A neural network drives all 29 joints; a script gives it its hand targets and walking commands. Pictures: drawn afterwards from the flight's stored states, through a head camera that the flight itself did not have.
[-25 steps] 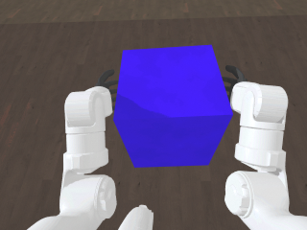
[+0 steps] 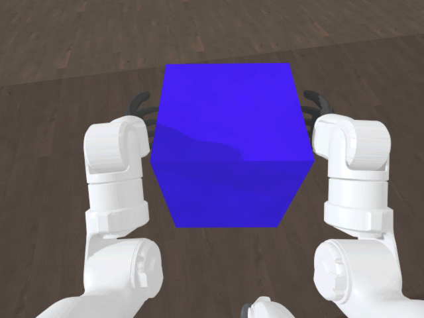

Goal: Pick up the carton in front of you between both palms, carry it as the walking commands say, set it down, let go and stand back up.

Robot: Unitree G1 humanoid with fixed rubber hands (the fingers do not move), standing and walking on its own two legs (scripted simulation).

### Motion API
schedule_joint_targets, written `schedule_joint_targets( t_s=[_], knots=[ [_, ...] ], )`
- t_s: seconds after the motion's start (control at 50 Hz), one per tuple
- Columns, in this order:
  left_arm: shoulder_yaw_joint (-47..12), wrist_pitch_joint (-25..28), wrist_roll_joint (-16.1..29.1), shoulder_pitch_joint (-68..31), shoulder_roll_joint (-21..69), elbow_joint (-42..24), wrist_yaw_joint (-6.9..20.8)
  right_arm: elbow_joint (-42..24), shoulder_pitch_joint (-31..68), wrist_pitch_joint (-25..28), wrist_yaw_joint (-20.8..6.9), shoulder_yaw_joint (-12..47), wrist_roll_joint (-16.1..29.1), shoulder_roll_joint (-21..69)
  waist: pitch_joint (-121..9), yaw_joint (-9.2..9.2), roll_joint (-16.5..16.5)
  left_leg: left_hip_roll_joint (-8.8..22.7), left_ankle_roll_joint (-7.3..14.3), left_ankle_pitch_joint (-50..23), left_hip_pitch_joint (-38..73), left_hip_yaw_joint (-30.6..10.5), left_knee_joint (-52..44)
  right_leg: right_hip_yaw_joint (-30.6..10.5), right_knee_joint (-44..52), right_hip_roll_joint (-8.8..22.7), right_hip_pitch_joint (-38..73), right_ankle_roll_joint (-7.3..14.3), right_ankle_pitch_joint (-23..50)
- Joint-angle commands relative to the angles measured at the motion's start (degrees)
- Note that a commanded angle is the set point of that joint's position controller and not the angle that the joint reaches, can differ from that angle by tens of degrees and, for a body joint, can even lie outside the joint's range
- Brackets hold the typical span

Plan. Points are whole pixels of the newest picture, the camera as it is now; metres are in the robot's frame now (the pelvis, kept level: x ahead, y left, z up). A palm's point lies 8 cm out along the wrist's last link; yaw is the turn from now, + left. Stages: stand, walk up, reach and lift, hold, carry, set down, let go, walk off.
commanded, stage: carry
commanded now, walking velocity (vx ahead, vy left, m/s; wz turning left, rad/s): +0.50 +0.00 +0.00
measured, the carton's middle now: (226, 153) +0.40 -0.02 +0.10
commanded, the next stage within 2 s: none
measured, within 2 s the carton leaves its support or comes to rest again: neither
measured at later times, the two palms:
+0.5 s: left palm (134, 32) +0.69 +0.16 +0.20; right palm (265, 27) +0.68 -0.14 +0.20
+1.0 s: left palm out of the picture +0.96 +0.16 +0.25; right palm out of the picture +1.00 -0.14 +0.26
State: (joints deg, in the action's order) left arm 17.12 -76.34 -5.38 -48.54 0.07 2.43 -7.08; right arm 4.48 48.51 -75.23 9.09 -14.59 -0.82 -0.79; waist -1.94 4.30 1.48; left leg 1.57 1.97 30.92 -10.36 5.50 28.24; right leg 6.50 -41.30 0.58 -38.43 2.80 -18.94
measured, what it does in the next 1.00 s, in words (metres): climbs: right foot 0.03 m higher, then left foot 0.04 m higher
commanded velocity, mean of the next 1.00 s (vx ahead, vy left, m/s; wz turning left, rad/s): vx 0.50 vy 0.00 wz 0.00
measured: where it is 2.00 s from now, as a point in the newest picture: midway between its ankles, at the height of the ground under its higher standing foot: (207, 116)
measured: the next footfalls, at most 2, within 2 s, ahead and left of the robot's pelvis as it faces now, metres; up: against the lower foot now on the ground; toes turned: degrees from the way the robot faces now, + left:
right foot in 0.02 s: +0.19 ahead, -0.10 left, +0.03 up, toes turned -5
left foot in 0.42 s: +0.44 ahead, +0.10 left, +0.07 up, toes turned +6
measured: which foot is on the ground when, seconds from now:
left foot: down 0.00-0.04, up 0.06-0.40, down 0.42-0.82, up 0.84-1.00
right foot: up 0.00-0.00, down 0.02-0.42, up 0.44-0.78, down 0.80-1.00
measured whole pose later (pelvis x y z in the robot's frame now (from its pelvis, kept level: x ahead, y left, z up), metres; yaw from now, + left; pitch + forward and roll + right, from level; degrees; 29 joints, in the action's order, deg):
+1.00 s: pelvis +0.61 -0.02 +0.10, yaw +1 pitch +4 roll +0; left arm 13.4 -76.4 -2.4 -47.1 -0.9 8.2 -8.7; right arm 9.1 49.8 -78.1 7.7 -16.9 -4.1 -1.2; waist -1.7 -5.7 0.0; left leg 0.1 3.0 25.1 -37.3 1.1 74.9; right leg 7.0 -31.4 -0.9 -21.3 3.0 -22.6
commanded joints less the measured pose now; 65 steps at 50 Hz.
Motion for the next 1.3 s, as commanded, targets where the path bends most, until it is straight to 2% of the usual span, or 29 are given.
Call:
schedule_joint_targets(
  t_s=[0.0,0.02,0.04,0.1,0.16,0.28,0.34,0.38,0.4,0.42,0.44,0.5,0.54,0.64,0.72,0.78,0.8,0.82,0.84,0.88,0.9,0.94,1.0,1.12,1.18,1.2,1.22,1.24,1.28],
  knots=[
    [-33.7,0.6,20.5,-35.6,53.9,4.3,10.2,-2.6,43.1,-0.5,-15.2,35.1,25.3,60.0,-32.5,-8.21,1.3,6.8,2.9,-48.0,-1.7,0.7,16.1,4.1,8.8,-4.2,40.8,2.8,3.7],
    [-33.1,0.7,20.8,-34.5,54.0,5.4,10.6,-1.7,43.5,-0.8,-15.3,34.2,24.6,59.5,-37.3,-10.25,-8.4,3.1,-0.1,-30.4,-15.0,0.8,30.7,-22.6,14.7,10.8,52.4,7.6,-11.6],
    [-33.1,1.2,21.0,-36.6,54.5,5.8,11.0,-1.1,44.8,-0.9,-15.4,33.5,23.5,60.2,-36.2,-10.14,-21.7,-6.6,-1.2,-1.1,-31.1,-3.0,42.8,-47.0,22.5,18.4,59.0,15.3,-1.2],
    [-36.7,1.2,28.2,-45.5,62.2,-0.5,13.0,-0.1,43.7,-0.6,-14.4,30.5,21.0,60.5,-29.4,-9.70,-1.6,-0.9,1.0,-4.2,-39.8,-7.9,54.8,-32.1,14.6,16.6,52.5,13.1,21.6],
    [-38.9,1.6,33.4,-52.3,65.6,-6.5,13.7,-1.7,42.9,-0.2,-12.5,28.7,18.3,59.7,-28.9,-8.21,-4.9,0.3,1.5,-6.4,-37.8,-7.0,47.4,-25.3,17.2,14.4,48.3,9.6,14.8],
    [-37.6,0.7,33.6,-49.9,63.2,-4.6,13.9,-0.7,39.3,-0.7,-10.4,27.9,13.8,55.1,-24.9,-9.18,-7.2,0.9,0.3,-9.2,-35.1,-2.0,26.7,-16.2,21.3,13.3,44.4,10.5,15.8],
    [-36.4,0.5,31.7,-46.7,62.5,0.8,14.4,3.0,37.6,-1.1,-11.0,28.0,13.2,55.0,-22.9,-8.90,-10.4,-2.8,0.7,-11.2,-24.4,4.5,14.9,-9.4,20.0,11.4,39.6,7.8,23.8],
    [-35.5,0.6,30.6,-45.1,62.9,4.1,14.7,6.1,37.1,-0.8,-11.7,28.0,13.7,56.3,-26.2,-4.21,-9.3,-7.6,2.8,-15.2,-5.2,9.7,6.9,-3.0,8.8,10.0,33.3,4.7,40.5],
    [-35.0,0.7,29.9,-44.5,63.1,5.4,14.8,8.1,35.9,-0.5,-12.1,27.6,14.3,56.7,-31.2,-0.35,-6.4,-6.2,4.3,-15.5,10.9,6.6,5.9,-0.3,-0.8,8.3,26.4,2.0,40.6],
    [-34.1,0.8,29.1,-45.1,63.3,5.8,15.1,8.6,35.2,0.2,-12.5,27.3,14.7,57.1,-36.6,2.75,3.0,7.9,10.3,0.2,24.1,-18.8,0.0,0.2,-16.6,4.7,12.8,-1.6,22.7],
    [-33.9,1.0,28.4,-46.2,64.1,5.8,15.3,8.0,38.0,1.0,-12.9,27.8,15.4,57.9,-35.0,2.85,17.2,17.2,17.4,-9.8,31.1,-45.2,-7.6,-3.1,-28.5,-5.4,-4.2,-2.6,-11.7],
    [-32.5,1.9,25.9,-44.7,63.0,3.8,13.5,-1.9,46.3,1.6,-14.4,33.3,23.2,64.8,-28.9,0.79,0.5,15.3,14.9,-31.2,22.8,-32.5,-1.2,-8.9,-41.5,0.0,-11.5,0.2,-8.2],
    [-31.6,2.1,23.8,-42.0,61.3,1.8,11.7,-7.0,51.5,1.9,-14.9,35.9,27.6,67.3,-29.0,-1.40,1.4,12.8,11.2,-25.9,18.7,-25.3,-2.9,-8.7,-35.1,1.4,-8.8,0.3,-6.1],
    [-31.8,2.1,20.2,-39.6,56.5,-2.2,9.2,-10.9,51.3,1.5,-15.2,36.8,30.1,65.6,-27.7,-0.43,4.0,12.7,12.8,-24.1,16.2,-18.3,-6.1,-5.1,-19.6,2.0,-7.8,-0.9,-5.7],
    [-33.3,0.9,19.7,-38.6,54.1,-0.4,9.3,-7.1,47.3,0.4,-15.0,36.3,27.8,62.6,-25.3,-0.32,6.7,10.9,9.5,-30.0,10.6,-10.0,-6.3,1.6,-1.2,-1.0,4.6,-0.5,-0.5],
    [-33.1,0.4,20.5,-37.0,54.1,4.7,10.3,-2.2,43.9,-0.4,-15.1,35.1,25.7,61.0,-30.6,-6.83,2.5,7.4,4.2,-48.4,0.4,-0.4,11.5,7.2,8.9,-5.9,35.1,2.2,4.3],
    [-32.6,0.4,21.1,-35.3,54.4,5.9,10.8,-1.2,44.6,-0.6,-15.2,34.4,25.1,59.9,-35.8,-10.56,-2.5,6.2,1.6,-35.0,-9.0,0.5,24.0,-7.1,10.2,4.0,49.1,4.5,-5.2],
    [-32.3,0.9,20.9,-35.9,54.3,7.1,11.0,-0.3,44.4,-1.0,-15.3,33.5,24.3,60.9,-38.5,-9.71,-19.5,-2.9,-1.2,-11.3,-26.0,-1.1,38.1,-40.4,18.9,17.8,58.4,13.1,-7.6],
    [-33.0,0.8,22.2,-37.2,56.2,6.6,11.6,0.5,45.6,-1.0,-15.3,32.6,23.1,60.3,-33.1,-10.01,-16.9,-5.2,-0.6,0.0,-36.0,-6.1,48.5,-47.0,22.3,18.8,58.6,15.5,-0.7],
    [-35.3,1.0,27.0,-44.3,61.2,1.8,12.9,1.6,43.9,-0.7,-14.7,30.2,21.5,60.7,-29.3,-9.94,-2.7,-1.5,0.7,-3.5,-40.6,-7.5,55.4,-34.4,15.1,17.4,54.2,14.0,20.4],
    [-36.4,1.2,29.4,-47.7,63.1,-0.7,13.3,1.3,43.7,-0.5,-14.2,29.2,20.4,60.8,-27.9,-9.43,-0.9,-0.2,1.0,-5.3,-40.5,-7.6,52.7,-29.9,15.0,16.2,51.3,11.8,22.0],
    [-38.0,1.5,33.0,-52.6,65.4,-4.8,13.7,0.4,43.1,-0.4,-12.9,28.0,18.7,60.3,-28.3,-8.21,-4.2,0.5,1.4,-6.5,-38.4,-7.1,47.8,-25.4,17.1,14.6,48.8,9.2,14.8],
    [-37.8,1.3,34.7,-54.0,64.9,-7.1,13.8,-1.3,42.6,-0.3,-11.2,27.4,16.6,58.0,-27.0,-8.56,-6.4,0.6,1.1,-6.3,-39.8,-4.5,42.2,-22.0,20.0,14.6,47.7,10.5,12.6],
    [-35.6,0.4,32.2,-47.8,62.8,1.3,14.5,3.9,38.2,-1.2,-10.9,27.1,13.4,55.3,-22.3,-9.10,-10.1,-2.0,0.6,-11.6,-26.8,3.9,16.3,-9.8,21.2,11.6,40.5,8.0,22.0],
    [-34.1,0.6,30.4,-45.2,63.5,6.1,14.9,8.6,36.8,-0.7,-11.9,26.8,14.0,57.0,-29.0,-1.32,-8.5,-8.0,4.0,-15.7,4.4,9.6,6.6,-0.2,3.1,9.0,29.9,2.8,45.2],
    [-33.6,0.9,29.6,-45.7,63.2,6.6,15.1,9.4,35.9,-0.2,-12.4,26.7,15.0,57.9,-34.6,2.95,-3.0,-0.2,6.0,-10.1,20.6,-1.9,5.3,0.2,-10.2,8.0,19.8,0.1,29.9],
    [-32.8,0.9,28.7,-46.2,64.8,6.3,15.4,8.9,37.5,0.8,-12.7,26.8,15.2,57.3,-38.6,2.97,14.9,15.6,15.8,-1.9,30.2,-37.9,-3.6,-1.4,-26.3,-1.4,2.6,-2.8,4.3],
    [-33.5,1.2,27.5,-47.5,63.6,5.1,14.9,7.1,39.1,0.9,-13.2,28.2,17.0,60.4,-33.7,2.08,14.4,17.2,17.8,-11.0,29.5,-47.0,-9.0,-6.9,-37.3,-4.5,-6.3,-2.0,-11.4],
    [-32.1,1.7,25.4,-45.3,62.4,3.8,13.3,-1.2,46.6,1.4,-14.2,32.5,22.7,64.5,-29.2,1.30,1.1,15.9,15.9,-30.5,23.4,-34.4,-1.7,-8.6,-44.0,-0.5,-11.2,-0.3,-8.0]
  ],
)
